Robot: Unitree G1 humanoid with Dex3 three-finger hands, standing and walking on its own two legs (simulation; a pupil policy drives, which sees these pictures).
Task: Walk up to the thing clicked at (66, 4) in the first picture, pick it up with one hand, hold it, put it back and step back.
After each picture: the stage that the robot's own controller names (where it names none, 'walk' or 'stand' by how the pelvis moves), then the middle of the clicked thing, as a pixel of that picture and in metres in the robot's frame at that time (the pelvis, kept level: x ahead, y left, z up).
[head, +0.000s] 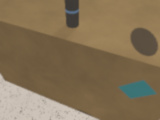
stand; (71, 2) +0.76 +0.06 +0.11
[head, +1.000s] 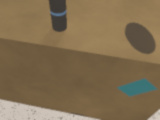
walk; (57, 3) +0.66 +0.10 +0.12
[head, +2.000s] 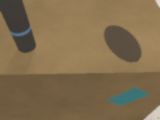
stand; (16, 19) +0.50 +0.23 +0.15
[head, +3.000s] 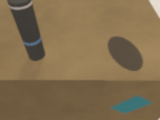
stand; (29, 31) +0.51 +0.21 +0.13
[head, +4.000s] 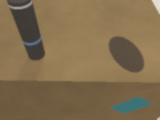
stand; (29, 30) +0.51 +0.20 +0.12
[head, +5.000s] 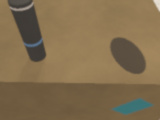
stand; (30, 32) +0.50 +0.20 +0.12
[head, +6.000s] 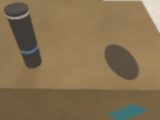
stand; (26, 39) +0.49 +0.22 +0.11
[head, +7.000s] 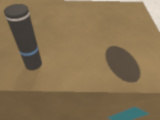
stand; (26, 41) +0.48 +0.22 +0.11
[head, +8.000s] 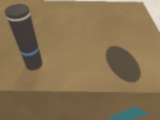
rise first; (27, 41) +0.48 +0.22 +0.11
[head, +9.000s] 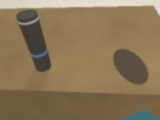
rise first; (36, 44) +0.48 +0.22 +0.12
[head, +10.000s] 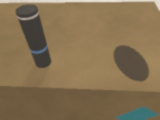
go down; (36, 39) +0.49 +0.22 +0.12
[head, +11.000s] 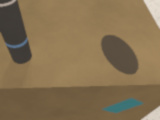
go down; (13, 31) +0.48 +0.20 +0.13
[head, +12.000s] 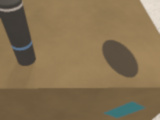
approach; (19, 34) +0.48 +0.21 +0.13
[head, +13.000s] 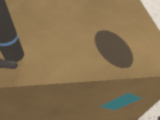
close in; (2, 28) +0.47 +0.23 +0.15
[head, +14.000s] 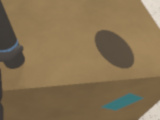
lift; (1, 34) +0.45 +0.22 +0.16
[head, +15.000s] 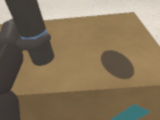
lift; (29, 21) +0.36 +0.13 +0.32
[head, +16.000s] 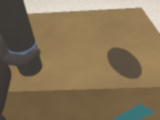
hold; (17, 34) +0.33 +0.17 +0.29
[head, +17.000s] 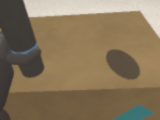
hold; (20, 35) +0.34 +0.17 +0.28
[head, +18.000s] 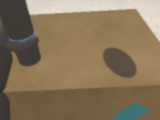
crouch; (18, 24) +0.38 +0.17 +0.29
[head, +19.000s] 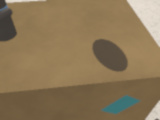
lower; out of the picture +0.48 +0.22 +0.30
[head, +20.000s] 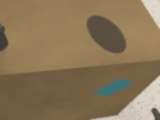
lower; out of the picture +0.50 +0.24 +0.17
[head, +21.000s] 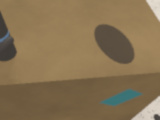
lower; out of the picture +0.47 +0.24 +0.16
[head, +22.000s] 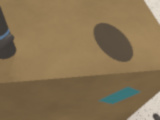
lower; out of the picture +0.48 +0.24 +0.16
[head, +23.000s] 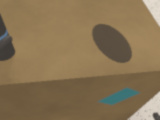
lower; out of the picture +0.48 +0.24 +0.16
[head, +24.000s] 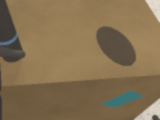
withdraw; (1, 26) +0.46 +0.22 +0.16
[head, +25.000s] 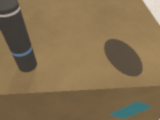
sink last; (18, 40) +0.45 +0.21 +0.14
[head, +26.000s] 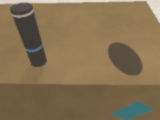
stand; (31, 38) +0.49 +0.23 +0.13
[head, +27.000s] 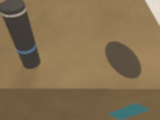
stand; (23, 38) +0.46 +0.22 +0.12
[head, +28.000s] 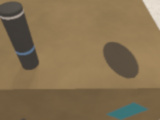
stand; (21, 40) +0.47 +0.23 +0.12
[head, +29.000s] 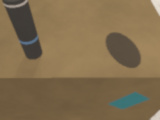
walk; (25, 29) +0.50 +0.21 +0.12
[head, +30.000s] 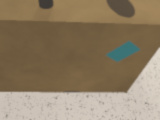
walk; out of the picture +0.77 +0.18 +0.13
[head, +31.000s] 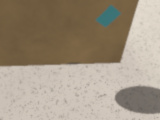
stand; out of the picture +1.14 +0.29 +0.14
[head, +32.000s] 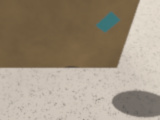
stand; out of the picture +1.17 +0.24 +0.12
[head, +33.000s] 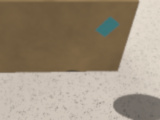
stand; out of the picture +1.17 +0.21 +0.11
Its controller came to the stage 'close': yes
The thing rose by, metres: 0.20
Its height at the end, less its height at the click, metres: +0.00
